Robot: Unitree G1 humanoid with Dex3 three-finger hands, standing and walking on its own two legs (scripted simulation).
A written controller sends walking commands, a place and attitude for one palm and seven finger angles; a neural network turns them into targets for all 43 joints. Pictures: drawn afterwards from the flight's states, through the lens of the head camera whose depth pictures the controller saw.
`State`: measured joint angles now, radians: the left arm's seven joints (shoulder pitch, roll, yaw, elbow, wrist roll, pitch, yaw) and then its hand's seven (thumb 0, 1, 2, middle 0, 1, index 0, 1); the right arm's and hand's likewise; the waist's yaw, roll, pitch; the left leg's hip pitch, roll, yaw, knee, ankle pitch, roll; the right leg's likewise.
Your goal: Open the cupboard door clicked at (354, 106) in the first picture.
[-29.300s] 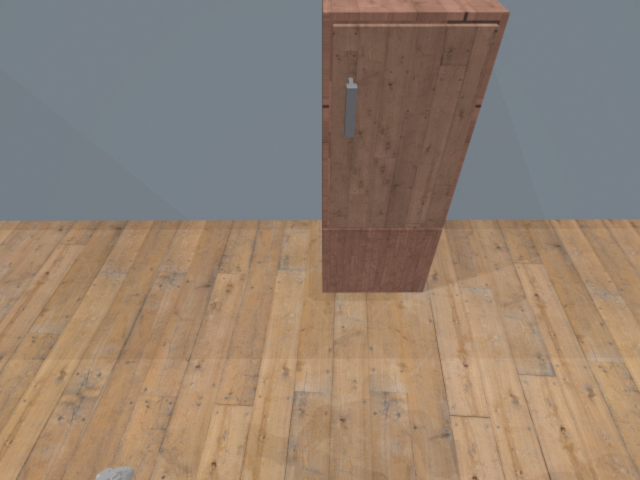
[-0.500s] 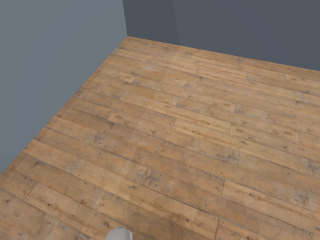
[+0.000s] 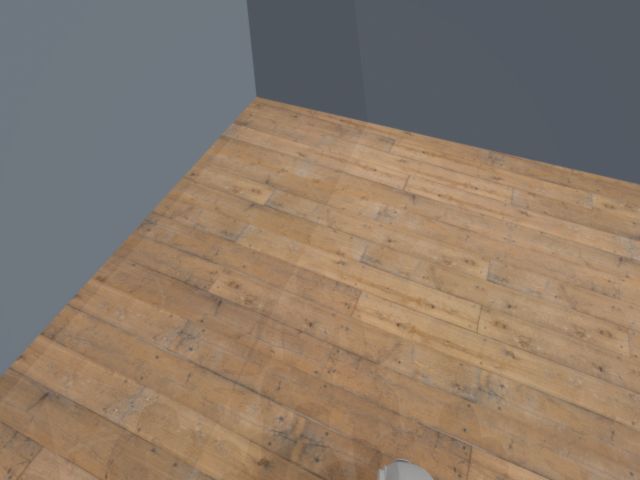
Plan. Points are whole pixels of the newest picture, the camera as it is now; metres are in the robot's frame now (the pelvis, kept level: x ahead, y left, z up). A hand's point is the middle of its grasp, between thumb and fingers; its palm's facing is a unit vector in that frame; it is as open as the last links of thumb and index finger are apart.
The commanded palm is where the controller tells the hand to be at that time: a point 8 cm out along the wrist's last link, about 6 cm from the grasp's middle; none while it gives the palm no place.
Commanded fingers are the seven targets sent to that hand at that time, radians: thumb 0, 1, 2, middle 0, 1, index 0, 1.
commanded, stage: walk to a spot facing it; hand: left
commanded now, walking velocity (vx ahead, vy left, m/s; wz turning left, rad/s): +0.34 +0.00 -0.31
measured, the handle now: out of the picture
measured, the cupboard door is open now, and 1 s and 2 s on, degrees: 54 54 54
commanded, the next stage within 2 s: turn to face it in 0.12 s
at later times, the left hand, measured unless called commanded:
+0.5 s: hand (260, 402) +0.26 +0.12 -0.17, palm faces +0.06 -0.98 -0.20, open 7.1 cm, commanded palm none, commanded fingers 0.00 0.90 0.90 -0.20 -0.30 -0.20 -0.30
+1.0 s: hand (251, 370) +0.31 +0.14 -0.16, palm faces +0.32 -0.89 -0.31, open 7.3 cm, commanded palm none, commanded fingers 0.00 0.90 0.90 -0.20 -0.30 -0.20 -0.30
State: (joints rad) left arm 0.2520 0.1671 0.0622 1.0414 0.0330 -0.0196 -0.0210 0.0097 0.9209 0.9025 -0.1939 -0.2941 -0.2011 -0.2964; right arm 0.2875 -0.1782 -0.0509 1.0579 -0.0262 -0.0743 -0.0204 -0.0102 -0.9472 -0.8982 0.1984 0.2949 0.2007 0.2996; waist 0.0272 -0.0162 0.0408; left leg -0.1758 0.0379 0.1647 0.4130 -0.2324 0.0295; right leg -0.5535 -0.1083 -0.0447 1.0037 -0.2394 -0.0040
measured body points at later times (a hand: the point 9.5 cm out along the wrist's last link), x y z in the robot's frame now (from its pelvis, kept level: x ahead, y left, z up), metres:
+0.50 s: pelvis +0.20 -0.07 +0.00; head +0.23 -0.06 +0.45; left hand +0.26 +0.17 -0.16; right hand +0.23 -0.30 -0.16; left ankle +0.27 +0.06 -0.70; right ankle +0.18 -0.15 -0.74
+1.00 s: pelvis +0.27 -0.10 -0.02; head +0.31 -0.10 +0.43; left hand +0.29 +0.19 -0.14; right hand +0.42 -0.32 -0.17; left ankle +0.30 +0.05 -0.73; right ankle +0.31 -0.23 -0.75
